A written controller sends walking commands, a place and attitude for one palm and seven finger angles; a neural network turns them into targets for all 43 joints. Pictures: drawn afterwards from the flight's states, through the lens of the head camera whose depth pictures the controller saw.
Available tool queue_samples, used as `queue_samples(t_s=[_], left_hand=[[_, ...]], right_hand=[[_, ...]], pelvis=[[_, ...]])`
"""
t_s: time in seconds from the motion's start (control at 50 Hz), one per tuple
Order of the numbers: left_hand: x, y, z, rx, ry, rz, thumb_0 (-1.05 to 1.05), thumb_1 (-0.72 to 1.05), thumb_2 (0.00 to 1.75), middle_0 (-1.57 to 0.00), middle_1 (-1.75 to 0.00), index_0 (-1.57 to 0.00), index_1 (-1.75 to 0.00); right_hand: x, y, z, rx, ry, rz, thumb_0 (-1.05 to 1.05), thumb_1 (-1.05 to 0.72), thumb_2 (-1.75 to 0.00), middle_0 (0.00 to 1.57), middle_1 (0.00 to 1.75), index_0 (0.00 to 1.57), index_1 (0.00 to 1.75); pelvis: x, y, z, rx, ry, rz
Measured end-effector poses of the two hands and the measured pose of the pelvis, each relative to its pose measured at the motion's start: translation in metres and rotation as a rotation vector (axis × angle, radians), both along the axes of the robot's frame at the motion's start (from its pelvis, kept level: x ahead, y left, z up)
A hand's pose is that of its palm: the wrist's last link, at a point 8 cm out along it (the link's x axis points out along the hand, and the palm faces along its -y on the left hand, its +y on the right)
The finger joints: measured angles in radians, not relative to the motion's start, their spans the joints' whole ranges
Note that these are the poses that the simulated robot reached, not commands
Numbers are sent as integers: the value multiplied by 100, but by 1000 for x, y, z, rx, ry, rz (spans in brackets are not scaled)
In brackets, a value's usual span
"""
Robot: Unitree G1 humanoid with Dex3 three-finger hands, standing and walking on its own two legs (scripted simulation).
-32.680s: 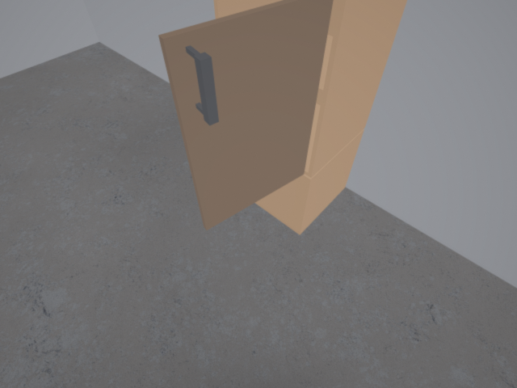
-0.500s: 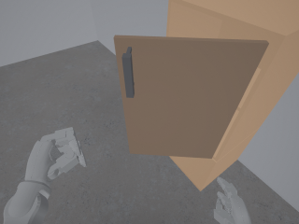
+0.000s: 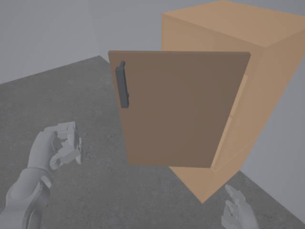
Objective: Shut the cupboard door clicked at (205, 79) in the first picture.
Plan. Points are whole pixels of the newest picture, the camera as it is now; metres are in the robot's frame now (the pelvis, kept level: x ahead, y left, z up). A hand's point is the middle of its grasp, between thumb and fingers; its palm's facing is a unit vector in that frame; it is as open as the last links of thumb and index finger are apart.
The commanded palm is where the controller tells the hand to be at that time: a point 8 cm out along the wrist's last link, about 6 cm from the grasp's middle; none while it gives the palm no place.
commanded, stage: raise the hand and make a fist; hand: left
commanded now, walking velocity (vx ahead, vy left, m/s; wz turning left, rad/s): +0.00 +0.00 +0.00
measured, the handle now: (123, 84) +0.48 +0.15 +0.16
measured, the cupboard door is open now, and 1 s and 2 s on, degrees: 50 50 50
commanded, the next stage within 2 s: bring the fist close to the handle in 0.18 s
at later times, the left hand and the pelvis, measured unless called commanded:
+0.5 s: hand (86, 142) +0.25 +0.18 +0.16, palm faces +0.07 -1.00 -0.05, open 3.1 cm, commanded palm +0.23 +0.22 +0.16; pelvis +0.01 +0.00 +0.00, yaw +0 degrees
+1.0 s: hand (113, 122) +0.31 +0.13 +0.17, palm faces +0.03 -1.00 -0.03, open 3.1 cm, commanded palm +0.30 +0.18 +0.16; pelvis +0.01 +0.00 +0.00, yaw -1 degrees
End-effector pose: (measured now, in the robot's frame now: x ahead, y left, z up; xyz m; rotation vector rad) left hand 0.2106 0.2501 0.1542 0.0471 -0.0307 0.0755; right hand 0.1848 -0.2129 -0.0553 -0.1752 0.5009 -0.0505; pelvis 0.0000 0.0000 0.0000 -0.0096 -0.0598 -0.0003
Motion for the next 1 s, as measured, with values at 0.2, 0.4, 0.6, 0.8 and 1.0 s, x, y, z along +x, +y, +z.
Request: queue_samples(t_s=[0.2,0.4,0.6,0.8,1.0], left_hand=[[1,-6,3,20,-33,13,2,90,90,-131,-150,-130,-150],[9,-10,5,13,-35,1,2,90,90,-131,-150,-130,-150],[29,-28,6,-2,-49,-30,2,90,90,-131,-150,-130,-150],[59,-46,9,-11,-36,-43,2,90,90,-131,-150,-130,-150],[80,-62,11,-19,-29,-45,2,90,90,-131,-150,-130,-150]], right_hand=[[4,-6,-1,-9,2,9,2,-90,-90,20,30,20,30],[8,-2,-6,9,10,12,2,-90,-90,20,30,20,30],[8,1,-7,5,21,10,2,-90,-90,20,30,20,30],[4,3,-10,18,64,-2,2,-90,-90,20,30,20,30],[-1,0,-14,17,119,-14,2,-90,-90,20,30,20,30]], pelvis=[[4,-6,0,1,-4,5],[9,-6,-1,5,5,5],[8,-3,-1,6,1,6],[8,-1,0,10,-1,-7],[9,-1,1,10,-4,-9]])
